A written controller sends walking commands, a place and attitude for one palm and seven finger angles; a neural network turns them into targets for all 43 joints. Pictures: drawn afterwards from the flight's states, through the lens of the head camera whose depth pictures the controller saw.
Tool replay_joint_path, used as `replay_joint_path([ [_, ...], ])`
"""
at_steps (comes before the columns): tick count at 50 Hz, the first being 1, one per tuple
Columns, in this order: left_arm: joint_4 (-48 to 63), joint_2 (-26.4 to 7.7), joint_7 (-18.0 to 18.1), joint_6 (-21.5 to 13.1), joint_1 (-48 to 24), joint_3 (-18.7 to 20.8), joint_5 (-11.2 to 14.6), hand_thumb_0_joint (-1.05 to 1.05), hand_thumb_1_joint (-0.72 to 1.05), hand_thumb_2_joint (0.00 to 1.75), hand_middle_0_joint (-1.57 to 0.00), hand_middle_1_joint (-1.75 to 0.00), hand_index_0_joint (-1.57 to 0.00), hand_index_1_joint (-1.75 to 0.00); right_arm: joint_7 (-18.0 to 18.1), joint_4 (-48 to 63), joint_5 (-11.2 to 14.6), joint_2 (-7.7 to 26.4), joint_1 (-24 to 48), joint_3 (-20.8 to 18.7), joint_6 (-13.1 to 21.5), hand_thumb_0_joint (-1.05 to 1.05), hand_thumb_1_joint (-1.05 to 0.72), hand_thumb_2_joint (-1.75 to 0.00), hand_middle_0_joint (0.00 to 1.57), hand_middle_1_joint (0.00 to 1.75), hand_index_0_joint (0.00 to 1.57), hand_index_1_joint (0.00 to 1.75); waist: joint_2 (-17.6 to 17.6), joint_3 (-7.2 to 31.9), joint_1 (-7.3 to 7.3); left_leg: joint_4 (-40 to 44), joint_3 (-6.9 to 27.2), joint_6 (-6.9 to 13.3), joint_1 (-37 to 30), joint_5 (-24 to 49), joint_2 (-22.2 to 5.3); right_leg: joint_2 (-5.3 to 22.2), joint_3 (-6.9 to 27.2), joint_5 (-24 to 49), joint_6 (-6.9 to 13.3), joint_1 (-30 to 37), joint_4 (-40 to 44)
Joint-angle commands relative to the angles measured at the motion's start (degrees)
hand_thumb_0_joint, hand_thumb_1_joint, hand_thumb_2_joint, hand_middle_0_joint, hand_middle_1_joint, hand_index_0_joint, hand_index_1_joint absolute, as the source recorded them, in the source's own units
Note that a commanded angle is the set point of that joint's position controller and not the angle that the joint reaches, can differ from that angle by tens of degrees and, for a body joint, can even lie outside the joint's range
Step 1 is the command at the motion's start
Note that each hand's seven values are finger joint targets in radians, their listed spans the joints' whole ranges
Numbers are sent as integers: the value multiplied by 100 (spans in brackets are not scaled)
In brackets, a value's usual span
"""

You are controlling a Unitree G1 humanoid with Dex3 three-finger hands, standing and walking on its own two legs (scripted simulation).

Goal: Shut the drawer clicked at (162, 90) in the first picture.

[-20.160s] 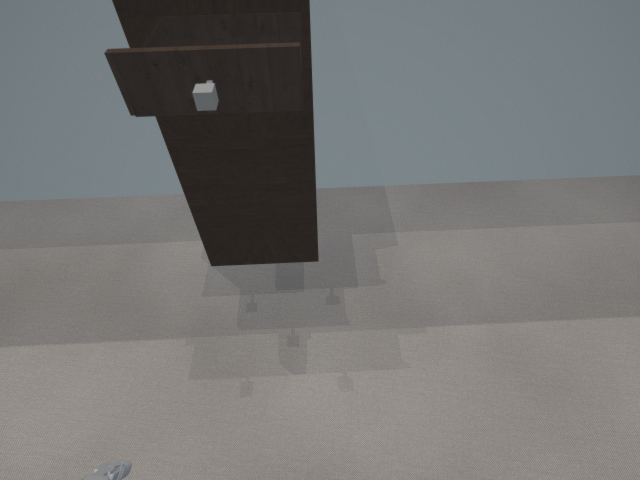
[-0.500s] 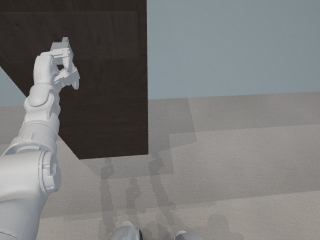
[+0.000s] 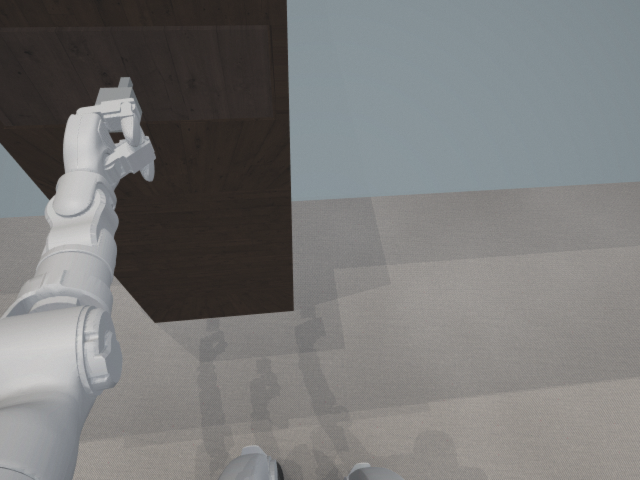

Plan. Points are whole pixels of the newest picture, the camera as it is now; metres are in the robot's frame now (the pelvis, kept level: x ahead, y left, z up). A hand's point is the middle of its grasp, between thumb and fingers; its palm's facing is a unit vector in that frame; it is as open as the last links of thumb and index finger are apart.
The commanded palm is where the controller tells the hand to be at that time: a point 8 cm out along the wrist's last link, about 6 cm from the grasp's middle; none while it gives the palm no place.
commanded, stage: pull the fist back off the drawer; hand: left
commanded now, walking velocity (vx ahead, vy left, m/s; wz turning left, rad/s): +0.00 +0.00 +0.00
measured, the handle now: (122, 100) +0.58 +0.22 +0.12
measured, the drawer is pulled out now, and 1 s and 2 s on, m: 0.00 0.00 0.00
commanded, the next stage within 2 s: draw the hand back to the body in 0.28 s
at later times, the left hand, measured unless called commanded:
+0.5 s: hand (130, 164) +0.46 +0.19 +0.13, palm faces +0.04 -1.00 -0.01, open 3.3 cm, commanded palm +0.42 +0.24 +0.13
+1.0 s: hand (59, 250) +0.33 +0.22 +0.16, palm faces +0.18 -0.97 -0.18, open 3.3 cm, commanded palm +0.29 +0.27 +0.17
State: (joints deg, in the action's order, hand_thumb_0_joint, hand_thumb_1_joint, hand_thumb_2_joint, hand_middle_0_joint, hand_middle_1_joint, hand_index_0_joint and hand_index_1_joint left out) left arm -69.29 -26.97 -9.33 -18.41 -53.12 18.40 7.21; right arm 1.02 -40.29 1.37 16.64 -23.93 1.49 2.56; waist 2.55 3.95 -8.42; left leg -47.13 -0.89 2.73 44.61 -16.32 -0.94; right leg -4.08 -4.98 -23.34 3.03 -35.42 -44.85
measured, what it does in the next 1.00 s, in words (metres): stands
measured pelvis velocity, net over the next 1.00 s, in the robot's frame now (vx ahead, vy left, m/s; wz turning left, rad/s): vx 0.03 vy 0.01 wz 0.01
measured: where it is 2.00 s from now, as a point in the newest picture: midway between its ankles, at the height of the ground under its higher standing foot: outside the picture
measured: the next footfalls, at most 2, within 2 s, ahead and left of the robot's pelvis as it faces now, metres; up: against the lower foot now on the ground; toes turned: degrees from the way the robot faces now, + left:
none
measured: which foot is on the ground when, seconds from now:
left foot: down 0.00-1.00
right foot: down 0.00-1.00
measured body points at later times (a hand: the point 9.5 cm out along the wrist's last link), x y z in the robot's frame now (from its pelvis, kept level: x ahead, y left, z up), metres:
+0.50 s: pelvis +0.04 +0.01 +0.01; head +0.08 +0.01 +0.46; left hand +0.45 +0.25 +0.13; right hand +0.12 -0.26 -0.10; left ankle +0.06 +0.09 -0.70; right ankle -0.02 -0.09 -0.70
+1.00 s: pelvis +0.03 +0.01 +0.03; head +0.02 -0.01 +0.48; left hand +0.31 +0.27 +0.17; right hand +0.21 -0.22 -0.05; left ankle +0.06 +0.09 -0.70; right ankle -0.02 -0.09 -0.70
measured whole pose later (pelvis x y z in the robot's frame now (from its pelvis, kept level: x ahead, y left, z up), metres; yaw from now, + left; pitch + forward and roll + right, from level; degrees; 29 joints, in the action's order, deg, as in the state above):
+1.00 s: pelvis +0.03 +0.01 +0.03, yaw +0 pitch +0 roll -1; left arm -5.9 -17.6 -2.3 -2.5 -2.1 10.8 9.3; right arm 3.7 -32.8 3.4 14.5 -10.9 3.0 2.1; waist 3.8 1.8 0.8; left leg -31.6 -2.6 3.3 18.6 -13.3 1.5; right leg -2.2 -2.6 -19.7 2.1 -9.9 -29.4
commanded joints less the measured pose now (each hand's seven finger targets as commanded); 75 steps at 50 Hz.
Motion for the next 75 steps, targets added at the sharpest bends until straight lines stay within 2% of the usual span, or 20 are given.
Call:
replay_joint_path([
  [1, 1604, -1330, -31, -364, -2481, 346, 170, 0, 90, 90, -140, -160, -140, -160, 26, 519, 12, 955, -564, -372, 23, 0, -90, -90, 20, 30, 20, 30, 130, 2266, -28, 472, 437, 50, -2548, 476, 7, 17, 533, 885, -232, -30, 927],
  [4, 1972, -1101, -76, -373, -2096, 190, 160, 0, 90, 90, -140, -160, -140, -160, 13, 652, 42, 898, -438, -380, -69, 0, -90, -90, 20, 30, 20, 30, 395, 2240, 69, 486, 405, 39, -2808, 773, 11, 11, 479, 1189, -209, -27, 876],
  [8, 2460, -1107, -79, -263, -1150, 379, 274, 0, 90, 90, -140, -160, -140, -160, -1, 873, 77, 870, -302, -393, -168, 0, -90, -90, 20, 30, 20, 30, 188, 2307, 327, 561, 337, 41, -2892, 1236, 34, -5, 443, 1754, -193, 423, 841],
  [11, 2837, -976, -67, -94, -889, 302, 338, 0, 90, 90, -140, -160, -140, -160, 6, 941, 109, 855, -211, -407, -232, 0, -90, -90, 20, 30, 20, 30, -73, 2088, 303, 600, 305, 55, -2890, 1408, 37, -4, 422, 2031, -221, 527, 888],
  [18, 3366, -630, -5, -24, -923, 49, 368, 0, 90, 90, -140, -160, -140, -160, 26, 903, 119, 802, -42, -415, -247, 0, -90, -90, 20, 30, 20, 30, 89, 1950, 218, 576, 337, 31, -3297, 1719, 35, 15, 417, 2225, -210, 381, 902],
  [24, 4484, -340, -175, 162, 462, -94, 564, 0, 90, 90, -140, -160, -140, -160, -15, 1236, 165, 749, 303, -422, -210, 0, -90, -90, 20, 30, 20, 30, 209, 2400, 547, 651, 368, 1, -3808, 2585, 25, 50, 376, 2856, -184, 919, 892],
  [27, 4841, -411, -199, 480, 1237, 49, 710, 0, 90, 90, -140, -160, -140, -160, 16, 1397, 207, 755, 526, -397, -199, 0, -90, -90, 20, 30, 20, 30, -172, 1966, 638, 798, 293, 50, -3503, 2367, 51, 64, 372, 2963, -209, 1217, 1024],
  [34, 6246, -199, -159, 899, 1767, -134, 811, 0, 90, 90, -140, -160, -140, -160, 140, 1558, 264, 650, 1051, -311, -39, 0, -90, -90, 20, 30, 20, 30, 207, 1586, 659, 1118, 321, 24, -3761, 1951, 61, 106, 357, 2535, -193, 1287, 1292],
  [44, 7018, -116, -316, 1509, 2885, -107, 1002, 0, 90, 90, -140, -160, -140, -160, 294, 1662, 319, 582, 1626, -162, 248, 0, -90, -90, 20, 30, 20, 30, -119, 928, 800, 1616, 398, 7, -3690, 1064, 97, 170, 315, 1780, -183, 1504, 1734],
  [45, 7618, -470, 372, 1254, 2930, -174, 314, 0, 90, 90, -140, -160, -140, -160, 303, 1674, 204, 476, 1837, -145, 254, 0, -90, -90, 20, 30, 20, 30, 115, 493, 935, 1846, 377, -24, -3850, 849, 113, 272, 564, 1500, -125, 1370, 2164],
  [46, 7468, -77, 698, 1243, 3404, -371, 224, 0, 90, 90, -140, -160, -140, -160, 315, 1582, 172, 440, 1811, -117, 251, 0, -90, -90, 20, 30, 20, 30, 12, 332, 848, 1966, 395, -39, -3867, 681, 72, 298, 519, 1370, -138, 1475, 2240],
  [50, 7979, -20, 1245, 1167, 4021, -477, -20, 0, 90, 90, -140, -160, -140, -160, 310, 1519, 128, 415, 1891, -101, 173, 0, -90, -90, 20, 30, 20, 30, -34, 453, 881, 2342, 363, -44, -4197, 661, 17, 310, 541, 1324, -156, 2048, 2514],
  [52, 8218, -262, 1386, 1094, 4140, -291, -110, 0, 90, 90, -140, -160, -140, -160, 310, 1456, 83, 448, 1936, -101, 181, 0, -90, -90, 20, 30, 20, 30, -57, 462, 918, 2471, 341, -37, -4342, 728, 18, 285, 555, 1355, -166, 2180, 2699],
  [54, 8539, -164, 1461, 1025, 4249, -356, -171, 0, 90, 90, -140, -160, -140, -160, 298, 1449, 66, 400, 1991, -90, 197, 0, -90, -90, 20, 30, 20, 30, 198, 418, 921, 2596, 336, -56, -4504, 826, 29, 297, 536, 1435, -140, 2322, 2762],
  [56, 8644, -132, 1502, 1001, 4617, -325, -183, 0, 90, 90, -140, -160, -140, -160, 278, 1440, 55, 380, 2044, -91, 198, 0, -90, -90, 20, 30, 20, 30, 171, 306, 960, 2681, 325, -57, -4572, 899, 26, 297, 534, 1477, -139, 2407, 2853],
  [57, 8650, -241, 1518, 992, 4832, -210, -191, 0, 90, 90, -140, -160, -140, -160, 280, 1415, 27, 416, 2063, -119, 200, 0, -90, -90, 20, 30, 20, 30, -128, 300, 986, 2707, 295, -35, -4575, 913, 14, 277, 544, 1467, -164, 2451, 2951],
  [63, 9315, -16, 1496, 928, 6027, -191, -180, 0, 90, 90, -140, -160, -140, -160, 223, 1467, 12, 332, 2121, -172, 186, 0, -90, -90, 20, 30, 20, 30, -6, 176, 1051, 2716, 225, -45, -4626, 1379, 11, 331, 528, 1875, -155, 2739, 2911],
  [67, 9644, -261, 1509, 894, 6675, 148, -194, 0, 90, 90, -140, -160, -140, -160, 207, 1462, -20, 346, 2163, -217, 210, 0, -90, -90, 20, 30, 20, 30, -115, -4, 1128, 2677, 167, -35, -4586, 1400, 22, 313, 544, 1898, -182, 2631, 3068],
  [73, 10300, -172, 1522, 833, 7551, 269, -155, 0, 90, 90, -140, -160, -140, -160, 212, 1516, -41, 272, 2102, -238, 256, 0, -90, -90, 20, 30, 20, 30, 60, -89, 1136, 2584, 145, -33, -4503, 1551, 42, 379, 542, 2061, -189, 2693, 2993],
  [75, 10393, -166, 1522, 821, 7830, 339, -142, 0, 90, 90, -140, -160, -140, -160, 213, 1540, -34, 263, 2117, -258, 269, 0, -90, -90, 20, 30, 20, 30, -137, -108, 1153, 2551, 131, -24, -4489, 1548, 36, 381, 543, 2084, -213, 2645, 3006],
])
